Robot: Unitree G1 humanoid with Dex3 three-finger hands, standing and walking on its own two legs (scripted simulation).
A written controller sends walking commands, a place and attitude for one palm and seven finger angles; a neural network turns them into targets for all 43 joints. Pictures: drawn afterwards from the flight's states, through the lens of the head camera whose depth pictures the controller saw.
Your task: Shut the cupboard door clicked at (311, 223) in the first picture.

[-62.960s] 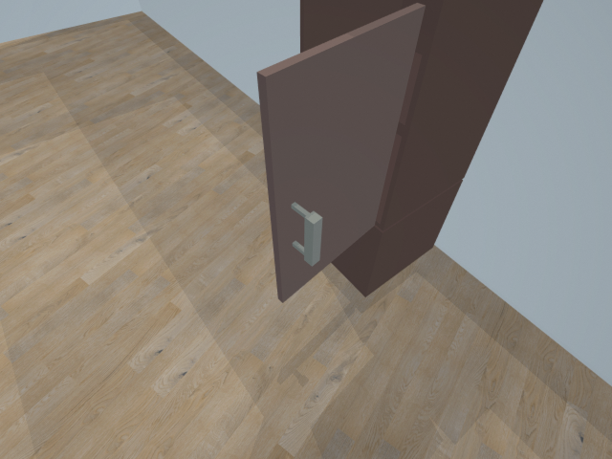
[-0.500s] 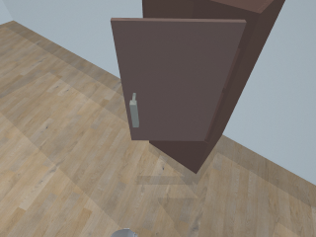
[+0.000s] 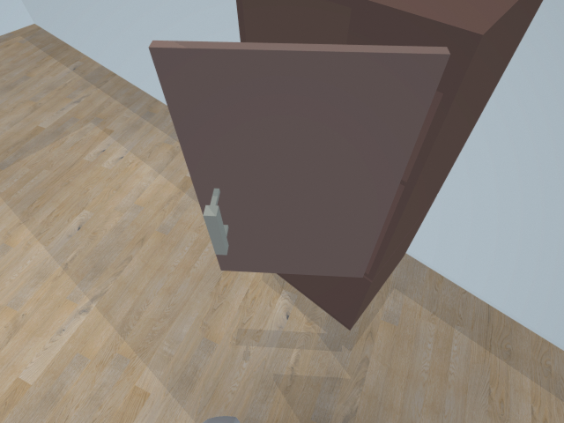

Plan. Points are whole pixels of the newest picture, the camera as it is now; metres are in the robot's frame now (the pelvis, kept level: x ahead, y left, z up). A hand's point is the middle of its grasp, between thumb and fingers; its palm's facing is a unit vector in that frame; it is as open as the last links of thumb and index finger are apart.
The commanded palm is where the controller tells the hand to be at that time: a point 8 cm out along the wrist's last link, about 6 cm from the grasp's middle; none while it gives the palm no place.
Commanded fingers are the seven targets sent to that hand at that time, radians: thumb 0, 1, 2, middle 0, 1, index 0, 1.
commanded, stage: come to a stop and stand still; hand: left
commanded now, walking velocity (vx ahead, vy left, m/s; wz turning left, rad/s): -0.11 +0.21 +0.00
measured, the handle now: (219, 222) +0.46 +0.16 -0.07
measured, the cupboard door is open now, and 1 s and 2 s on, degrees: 37 37 37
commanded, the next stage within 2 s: look again from close up in 0.90 s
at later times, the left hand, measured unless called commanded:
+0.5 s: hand out of the picture -0.01 +0.25 -0.17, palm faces +0.08 -0.97 -0.22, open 7.4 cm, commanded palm none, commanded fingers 0.00 0.90 0.90 -0.20 -0.30 -0.20 -0.30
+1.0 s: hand out of the picture -0.06 +0.22 -0.16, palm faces +0.02 -0.98 -0.17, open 7.3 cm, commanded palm none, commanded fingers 0.00 0.90 0.90 -0.20 -0.30 -0.20 -0.30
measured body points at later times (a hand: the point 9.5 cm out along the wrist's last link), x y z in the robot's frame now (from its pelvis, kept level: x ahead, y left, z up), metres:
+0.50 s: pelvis -0.04 +0.04 +0.01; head -0.03 +0.07 +0.46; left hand -0.01 +0.30 -0.15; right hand +0.02 -0.20 -0.12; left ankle -0.07 +0.15 -0.72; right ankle -0.01 -0.11 -0.70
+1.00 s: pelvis -0.07 +0.05 +0.02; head -0.06 +0.07 +0.47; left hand -0.06 +0.28 -0.15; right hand -0.09 -0.16 -0.14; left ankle -0.07 +0.15 -0.72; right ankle -0.08 -0.06 -0.72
